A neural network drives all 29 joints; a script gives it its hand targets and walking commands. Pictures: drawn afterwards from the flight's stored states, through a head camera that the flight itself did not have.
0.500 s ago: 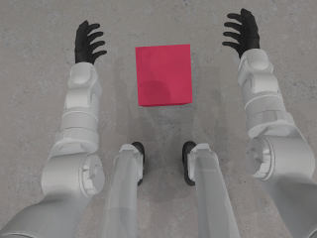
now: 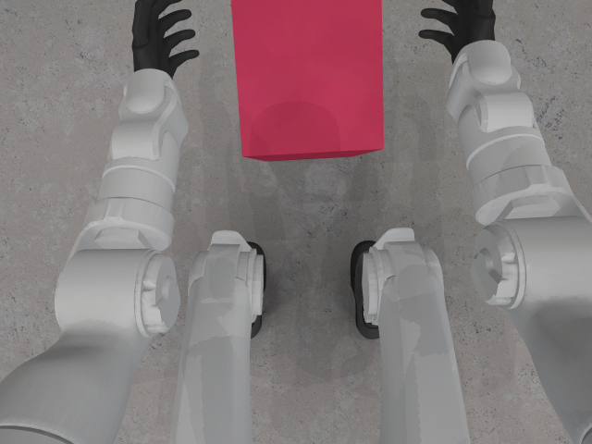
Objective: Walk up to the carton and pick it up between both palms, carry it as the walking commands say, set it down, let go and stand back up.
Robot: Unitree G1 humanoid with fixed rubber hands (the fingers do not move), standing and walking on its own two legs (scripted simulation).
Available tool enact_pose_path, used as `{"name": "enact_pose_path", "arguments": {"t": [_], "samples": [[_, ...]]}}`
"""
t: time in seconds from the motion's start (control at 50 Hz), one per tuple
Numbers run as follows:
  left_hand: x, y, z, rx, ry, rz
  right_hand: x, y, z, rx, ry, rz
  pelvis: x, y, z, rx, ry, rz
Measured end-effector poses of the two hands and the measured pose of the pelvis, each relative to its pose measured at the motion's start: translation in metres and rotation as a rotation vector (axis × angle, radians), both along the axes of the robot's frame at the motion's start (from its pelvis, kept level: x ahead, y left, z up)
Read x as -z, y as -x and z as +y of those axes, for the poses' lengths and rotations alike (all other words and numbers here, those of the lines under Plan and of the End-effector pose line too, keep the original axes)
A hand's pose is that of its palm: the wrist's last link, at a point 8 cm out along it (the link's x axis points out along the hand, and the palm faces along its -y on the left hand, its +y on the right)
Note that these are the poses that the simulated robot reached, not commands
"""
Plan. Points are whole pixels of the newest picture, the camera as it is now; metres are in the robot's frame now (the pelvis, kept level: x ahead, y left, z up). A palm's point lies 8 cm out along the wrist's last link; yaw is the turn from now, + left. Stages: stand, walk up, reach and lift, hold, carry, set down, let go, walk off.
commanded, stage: reach and lift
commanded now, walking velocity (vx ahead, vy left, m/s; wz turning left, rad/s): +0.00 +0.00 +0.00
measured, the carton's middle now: (307, 97) +0.50 -0.01 -0.31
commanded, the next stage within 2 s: none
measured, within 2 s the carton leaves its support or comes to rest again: leaves its support in 1.84 s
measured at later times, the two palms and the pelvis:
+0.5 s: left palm (184, 88) +0.51 +0.17 -0.25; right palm (434, 67) +0.52 -0.18 -0.25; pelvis -0.01 +0.00 -0.07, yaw +0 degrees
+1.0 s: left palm (199, 86) +0.51 +0.15 -0.24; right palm (417, 66) +0.52 -0.16 -0.24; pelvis -0.01 +0.00 -0.07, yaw +0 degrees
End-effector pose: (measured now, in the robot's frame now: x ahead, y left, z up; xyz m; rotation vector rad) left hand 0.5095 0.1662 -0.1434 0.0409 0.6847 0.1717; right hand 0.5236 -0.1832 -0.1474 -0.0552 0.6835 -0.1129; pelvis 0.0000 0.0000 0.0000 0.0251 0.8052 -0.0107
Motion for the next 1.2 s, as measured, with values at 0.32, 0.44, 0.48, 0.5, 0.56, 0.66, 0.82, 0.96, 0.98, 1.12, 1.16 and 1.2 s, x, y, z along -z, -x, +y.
{"name": "enact_pose_path", "arguments": {"t": [0.32,0.44,0.48,0.5,0.56,0.66,0.82,0.96,0.98,1.12,1.16,1.2], "samples": [[0.085,0.002,0.002,0.007,0.001,0.046,0.085,0.003,0.004,-0.009,-0.007,0.033,0.054,0.008,-0.001,-0.003,0.0,-0.068],[0.102,-0.001,0.004,0.007,0.008,0.037,0.1,0.0,0.003,-0.006,-0.006,0.021,0.069,0.011,0.0,-0.005,0.004,-0.097],[0.104,-0.001,0.003,0.007,0.012,0.033,0.102,0.0,0.002,-0.005,-0.005,0.017,0.072,0.012,0.001,-0.005,0.005,-0.106],[0.104,-0.001,0.003,0.008,0.014,0.032,0.102,0.0,0.002,-0.005,-0.004,0.016,0.073,0.012,0.001,-0.005,0.005,-0.11],[0.104,-0.001,0.002,0.009,0.019,0.032,0.102,0.0,0.001,-0.004,-0.003,0.016,0.074,0.012,0.001,-0.006,0.006,-0.116],[0.101,-0.001,0.001,0.009,0.022,0.031,0.098,0.001,0.001,-0.003,-0.003,0.017,0.073,0.013,0.002,-0.006,0.006,-0.115],[0.094,-0.001,-0.003,0.017,0.024,0.035,0.092,0.0,0.006,-0.012,-0.008,0.024,0.069,0.014,0.002,-0.006,0.004,-0.104],[0.096,-0.002,-0.015,0.037,0.032,0.036,0.094,-0.001,0.022,-0.036,-0.02,0.025,0.067,0.014,0.001,-0.007,0.002,-0.098],[0.096,-0.002,-0.018,0.04,0.034,0.035,0.095,-0.001,0.024,-0.04,-0.022,0.024,0.067,0.014,0.001,-0.007,0.002,-0.098],[0.101,-0.002,-0.036,0.058,0.042,0.033,0.1,0.0,0.041,-0.054,-0.032,0.022,0.066,0.013,0.001,-0.005,0.0,-0.101],[0.101,-0.003,-0.037,0.055,0.033,0.035,0.1,0.0,0.041,-0.05,-0.027,0.019,0.065,0.013,0.001,-0.005,-0.001,-0.103],[0.101,-0.003,-0.037,0.055,0.029,0.035,0.1,0.0,0.041,-0.049,-0.024,0.018,0.065,0.013,0.001,-0.004,-0.002,-0.105]]}}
